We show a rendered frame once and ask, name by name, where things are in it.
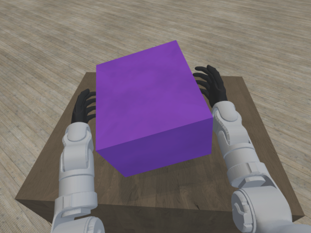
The right robot hand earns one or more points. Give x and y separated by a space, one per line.
215 90

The robot right upper arm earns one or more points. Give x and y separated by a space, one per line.
263 210

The carton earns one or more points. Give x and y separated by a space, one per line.
150 112

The left robot hand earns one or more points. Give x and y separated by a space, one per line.
80 110

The robot left upper arm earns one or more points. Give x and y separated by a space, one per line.
89 224

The left robot forearm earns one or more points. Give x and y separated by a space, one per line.
76 175

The right robot forearm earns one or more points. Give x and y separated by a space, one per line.
244 168

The pedestal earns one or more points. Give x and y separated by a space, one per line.
192 196

